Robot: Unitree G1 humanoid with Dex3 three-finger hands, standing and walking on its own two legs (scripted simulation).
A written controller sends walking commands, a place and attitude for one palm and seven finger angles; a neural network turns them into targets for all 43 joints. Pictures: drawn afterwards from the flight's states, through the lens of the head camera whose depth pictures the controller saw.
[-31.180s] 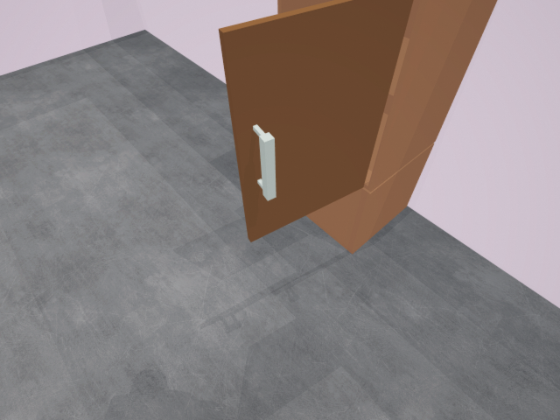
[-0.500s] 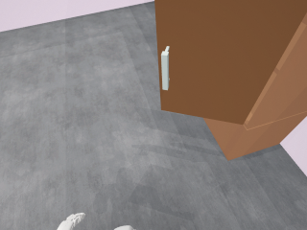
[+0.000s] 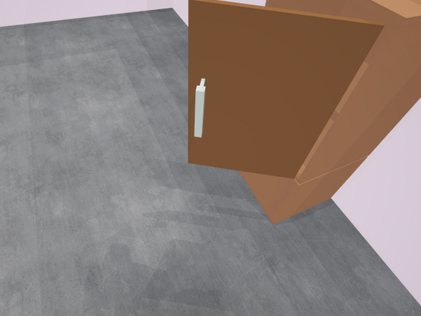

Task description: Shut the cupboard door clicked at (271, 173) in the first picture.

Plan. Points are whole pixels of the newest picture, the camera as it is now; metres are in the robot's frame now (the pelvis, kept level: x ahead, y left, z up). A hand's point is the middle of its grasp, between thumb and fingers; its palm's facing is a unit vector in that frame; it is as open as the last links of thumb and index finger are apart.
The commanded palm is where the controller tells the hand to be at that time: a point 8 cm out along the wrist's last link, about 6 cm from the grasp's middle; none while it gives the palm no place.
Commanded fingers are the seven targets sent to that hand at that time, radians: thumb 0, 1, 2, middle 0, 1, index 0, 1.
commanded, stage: take the last steps up to it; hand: left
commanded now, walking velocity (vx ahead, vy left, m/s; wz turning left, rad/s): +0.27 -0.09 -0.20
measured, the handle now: (200, 109) +0.66 +0.07 -0.03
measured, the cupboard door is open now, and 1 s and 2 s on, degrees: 57 57 57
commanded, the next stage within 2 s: come to a stop and stand still in 0.60 s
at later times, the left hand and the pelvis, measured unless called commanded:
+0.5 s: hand out of the picture +0.11 +0.12 -0.17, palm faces -0.04 -0.98 -0.19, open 7.3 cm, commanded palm none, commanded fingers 0.00 0.90 0.90 -0.20 -0.30 -0.20 -0.30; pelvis +0.08 -0.06 +0.01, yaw -3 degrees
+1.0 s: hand (171, 266) +0.25 +0.10 -0.17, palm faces -0.04 -0.97 -0.25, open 7.3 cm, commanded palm none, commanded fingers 0.00 0.90 0.90 -0.20 -0.30 -0.20 -0.30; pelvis +0.19 -0.09 -0.01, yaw -3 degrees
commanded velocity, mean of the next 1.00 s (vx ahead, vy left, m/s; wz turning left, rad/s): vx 0.07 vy -0.02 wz -0.04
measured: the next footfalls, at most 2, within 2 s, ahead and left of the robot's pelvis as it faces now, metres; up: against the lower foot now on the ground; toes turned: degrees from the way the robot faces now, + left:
right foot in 0.28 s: +0.04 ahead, -0.15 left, +0.00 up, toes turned -7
left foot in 0.62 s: +0.25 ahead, +0.05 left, +0.00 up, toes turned +5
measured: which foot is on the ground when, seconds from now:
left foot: down 0.00-0.28, up 0.30-0.60, down 0.62-0.94, up 0.96-1.00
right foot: up 0.00-0.26, down 0.28-0.64, up 0.66-0.88, down 0.90-1.00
